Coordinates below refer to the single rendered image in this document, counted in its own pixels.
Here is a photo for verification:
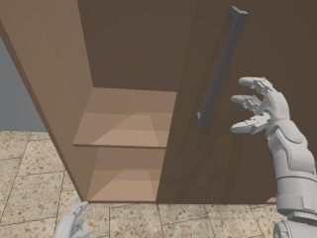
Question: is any robot right hand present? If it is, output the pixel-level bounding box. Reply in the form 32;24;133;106
230;77;290;135

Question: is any robot left hand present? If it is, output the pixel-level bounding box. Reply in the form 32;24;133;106
53;201;91;238

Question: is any handle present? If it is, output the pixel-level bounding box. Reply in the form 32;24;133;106
196;6;249;131

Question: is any robot right forearm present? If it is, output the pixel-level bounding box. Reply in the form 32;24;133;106
265;119;317;227

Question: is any robot right upper arm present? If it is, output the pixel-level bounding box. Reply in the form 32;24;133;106
272;220;317;238

